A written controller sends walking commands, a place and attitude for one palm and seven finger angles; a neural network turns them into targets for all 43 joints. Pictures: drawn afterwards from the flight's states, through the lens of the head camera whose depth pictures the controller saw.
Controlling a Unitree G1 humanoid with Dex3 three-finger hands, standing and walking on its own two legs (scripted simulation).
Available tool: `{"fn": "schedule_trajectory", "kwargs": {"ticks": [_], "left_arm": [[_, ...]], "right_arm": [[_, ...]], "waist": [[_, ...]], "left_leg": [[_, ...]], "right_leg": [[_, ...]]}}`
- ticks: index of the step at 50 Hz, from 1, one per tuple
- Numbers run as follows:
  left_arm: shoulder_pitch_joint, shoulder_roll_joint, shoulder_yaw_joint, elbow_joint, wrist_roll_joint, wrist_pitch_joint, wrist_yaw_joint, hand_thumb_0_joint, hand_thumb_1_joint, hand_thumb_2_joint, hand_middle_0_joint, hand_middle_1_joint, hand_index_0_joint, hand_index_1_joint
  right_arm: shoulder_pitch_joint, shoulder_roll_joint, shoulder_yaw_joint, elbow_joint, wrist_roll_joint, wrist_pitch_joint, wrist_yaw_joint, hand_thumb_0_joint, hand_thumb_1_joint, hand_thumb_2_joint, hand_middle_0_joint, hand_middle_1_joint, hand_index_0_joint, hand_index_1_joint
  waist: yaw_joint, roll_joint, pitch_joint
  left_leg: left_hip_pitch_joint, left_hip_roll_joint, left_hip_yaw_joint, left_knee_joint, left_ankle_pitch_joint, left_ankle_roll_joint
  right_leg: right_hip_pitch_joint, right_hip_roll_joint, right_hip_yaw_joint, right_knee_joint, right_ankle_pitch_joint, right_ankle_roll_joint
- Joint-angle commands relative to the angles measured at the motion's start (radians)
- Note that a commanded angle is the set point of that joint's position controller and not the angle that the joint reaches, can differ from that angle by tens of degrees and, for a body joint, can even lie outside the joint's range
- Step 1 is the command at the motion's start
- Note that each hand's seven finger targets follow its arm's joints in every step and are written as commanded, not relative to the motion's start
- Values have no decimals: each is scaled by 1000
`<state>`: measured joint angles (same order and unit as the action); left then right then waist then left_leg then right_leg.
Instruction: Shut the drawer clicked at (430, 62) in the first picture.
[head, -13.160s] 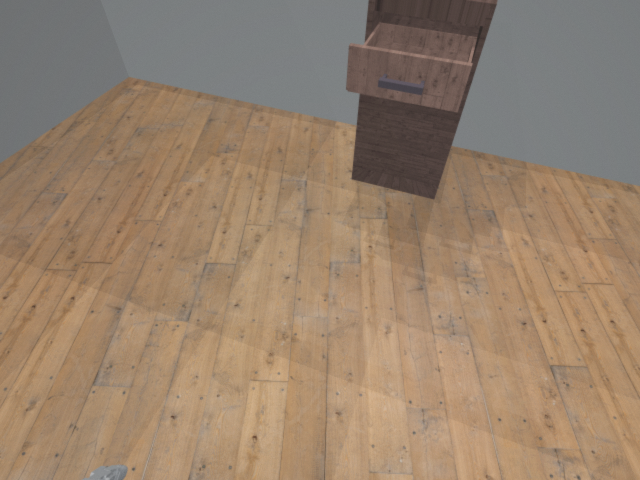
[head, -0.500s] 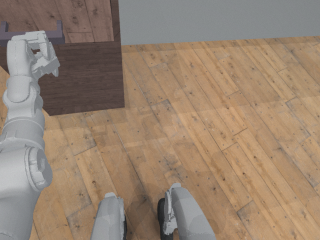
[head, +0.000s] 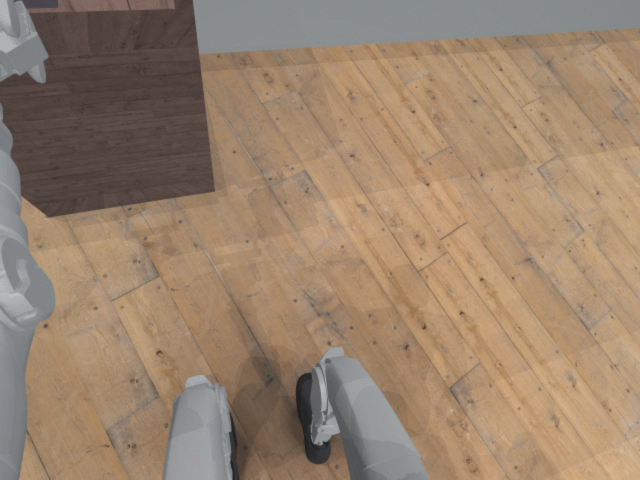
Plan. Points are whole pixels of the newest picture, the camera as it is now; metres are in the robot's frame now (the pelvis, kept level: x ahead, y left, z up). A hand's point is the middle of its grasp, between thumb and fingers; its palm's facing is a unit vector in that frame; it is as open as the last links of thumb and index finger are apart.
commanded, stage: push the drawer shut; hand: left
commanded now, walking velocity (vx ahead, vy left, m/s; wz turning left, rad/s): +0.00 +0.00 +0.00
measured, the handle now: out of the picture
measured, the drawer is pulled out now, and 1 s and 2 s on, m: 0.02 0.00 0.00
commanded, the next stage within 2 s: pull the fist back off the drawer in 0.44 s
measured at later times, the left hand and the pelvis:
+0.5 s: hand (12, 14) +0.61 +0.23 +0.06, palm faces +0.11 -0.99 -0.06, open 3.4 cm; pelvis -0.01 +0.00 -0.01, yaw -1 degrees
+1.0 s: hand (22, 17) +0.61 +0.23 +0.06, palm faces +0.12 -0.99 -0.04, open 3.4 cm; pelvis -0.01 +0.00 -0.01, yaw -1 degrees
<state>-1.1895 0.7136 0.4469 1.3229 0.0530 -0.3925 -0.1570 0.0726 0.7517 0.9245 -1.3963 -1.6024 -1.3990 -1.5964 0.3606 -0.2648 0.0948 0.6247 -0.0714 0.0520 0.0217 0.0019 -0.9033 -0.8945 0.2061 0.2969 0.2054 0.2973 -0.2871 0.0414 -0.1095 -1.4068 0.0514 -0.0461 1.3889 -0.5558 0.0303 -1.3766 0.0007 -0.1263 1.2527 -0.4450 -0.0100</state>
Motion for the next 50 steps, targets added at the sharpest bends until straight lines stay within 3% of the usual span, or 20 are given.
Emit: {"fn": "schedule_trajectory", "kwargs": {"ticks": [1,4,6,10,12,13,14,16,20,23,28,32,33,36,37,39,41,46,48,50], "left_arm": [[-596,268,26,-259,-20,-64,23,0,900,900,-1400,-1600,-1400,-1600],[-634,309,38,-228,-7,-46,28,0,900,900,-1400,-1600,-1400,-1600],[-656,297,14,-219,1,-35,27,0,900,900,-1400,-1600,-1400,-1600],[-697,345,32,-240,15,-33,24,0,900,900,-1400,-1600,-1400,-1600],[-722,310,2,-244,22,-31,20,0,900,900,-1400,-1600,-1400,-1600],[-726,297,-3,-228,17,-21,18,0,900,900,-1400,-1600,-1400,-1600],[-728,329,18,-207,15,-13,22,0,900,900,-1400,-1600,-1400,-1600],[-768,346,7,-241,21,-7,23,0,900,900,-1400,-1600,-1400,-1600],[-800,273,-52,-241,18,8,24,0,900,900,-1400,-1600,-1400,-1600],[-814,312,-37,-256,19,13,27,0,900,900,-1400,-1600,-1400,-1600],[-817,265,-78,-233,15,29,23,0,900,900,-1400,-1600,-1400,-1600],[-823,297,-54,-248,22,29,30,0,900,900,-1400,-1600,-1400,-1600],[-822,268,-67,-246,21,32,30,0,900,900,-1400,-1600,-1400,-1600],[-798,300,-41,-223,28,39,36,0,900,900,-1400,-1600,-1400,-1600],[-800,278,-54,-229,32,36,36,0,900,900,-1400,-1600,-1400,-1600],[-788,263,-56,-231,32,39,38,0,900,900,-1400,-1600,-1400,-1600],[-777,298,-22,-249,31,37,42,0,900,900,-1400,-1600,-1400,-1600],[-707,238,-42,-259,26,43,39,0,900,900,-1400,-1600,-1400,-1600],[-683,236,-29,-297,22,35,39,0,900,900,-1400,-1600,-1400,-1600],[-624,234,-14,-306,13,32,37,0,900,900,-1400,-1600,-1400,-1600]], "right_arm": [[239,-222,-66,-8,-3,3,-10,0,-900,-900,200,300,200,300],[248,-227,-57,-7,-3,5,-13,0,-900,-900,200,300,200,300],[254,-225,-54,-7,-4,5,-14,0,-900,-900,200,300,200,300],[272,-228,-52,-9,-10,6,-12,0,-900,-900,200,300,200,300],[276,-226,-52,-4,-10,7,-8,0,-900,-900,200,300,200,300],[277,-229,-52,-1,-8,9,-8,0,-900,-900,200,300,200,300],[282,-232,-47,0,-9,11,-11,0,-900,-900,200,300,200,300],[284,-232,-43,-2,-10,9,-15,0,-900,-900,200,300,200,300],[286,-235,-43,12,-10,0,-17,0,-900,-900,200,300,200,300],[287,-238,-36,16,-11,-12,-24,0,-900,-900,200,300,200,300],[276,-239,-30,24,-7,-32,-28,0,-900,-900,200,300,200,300],[285,-240,-30,17,-11,-39,-25,0,-900,-900,200,300,200,300],[284,-238,-32,16,-13,-41,-22,0,-900,-900,200,300,200,300],[287,-238,-30,10,-12,-37,-18,0,-900,-900,200,300,200,300],[290,-237,-33,10,-13,-38,-14,0,-900,-900,200,300,200,300],[289,-238,-37,9,-14,-34,-11,0,-900,-900,200,300,200,300],[294,-237,-39,5,-17,-33,-8,0,-900,-900,200,300,200,300],[293,-229,-47,-3,-14,-23,3,0,-900,-900,200,300,200,300],[294,-228,-53,-6,-13,-20,8,0,-900,-900,200,300,200,300],[292,-222,-57,-9,-10,-16,13,0,-900,-900,200,300,200,300]], "waist": [[-47,297,-611],[-64,284,-582],[-78,293,-575],[-81,339,-635],[-91,390,-625],[-100,370,-600],[-104,336,-574],[-108,365,-607],[-130,411,-583],[-130,428,-604],[-145,437,-560],[-133,442,-582],[-136,439,-583],[-128,392,-554],[-127,421,-562],[-125,410,-559],[-109,399,-585],[-93,377,-579],[-76,405,-617],[-55,381,-625]], "left_leg": [[506,-6,-83,-169,333,-2],[460,-5,-83,-161,310,5],[451,-5,-84,-157,306,7],[491,0,-93,-140,367,1],[535,4,-110,-145,382,-9],[524,5,-112,-144,360,-8],[489,6,-110,-145,334,-2],[468,3,-100,-139,311,5],[544,10,-130,-160,289,-9],[537,13,-128,-158,283,-4],[524,16,-134,-175,217,-3],[524,13,-138,-176,218,-5],[533,11,-142,-177,220,-7],[470,8,-126,-173,192,2],[501,10,-140,-179,198,-4],[510,11,-145,-180,196,-6],[497,8,-135,-173,216,-3],[519,10,-136,-186,228,-6],[572,11,-139,-190,275,-14],[571,9,-123,-190,307,-13]], "right_leg": [[250,48,70,-137,135,-14],[237,48,69,-132,122,-11],[228,47,69,-133,122,-11],[220,49,64,-118,154,-14],[164,50,52,-110,151,-19],[148,51,51,-114,140,-16],[160,52,52,-119,131,-14],[181,51,60,-118,122,-13],[94,51,45,-121,107,-16],[106,50,46,-119,106,-15],[75,49,42,-125,78,-15],[87,48,42,-120,76,-18],[83,49,39,-121,80,-18],[121,50,47,-130,67,-17],[93,49,41,-122,68,-21],[80,48,39,-119,71,-20],[121,49,43,-121,78,-19],[127,51,39,-124,83,-21],[127,50,38,-121,104,-23],[173,52,41,-132,116,-23]]}}
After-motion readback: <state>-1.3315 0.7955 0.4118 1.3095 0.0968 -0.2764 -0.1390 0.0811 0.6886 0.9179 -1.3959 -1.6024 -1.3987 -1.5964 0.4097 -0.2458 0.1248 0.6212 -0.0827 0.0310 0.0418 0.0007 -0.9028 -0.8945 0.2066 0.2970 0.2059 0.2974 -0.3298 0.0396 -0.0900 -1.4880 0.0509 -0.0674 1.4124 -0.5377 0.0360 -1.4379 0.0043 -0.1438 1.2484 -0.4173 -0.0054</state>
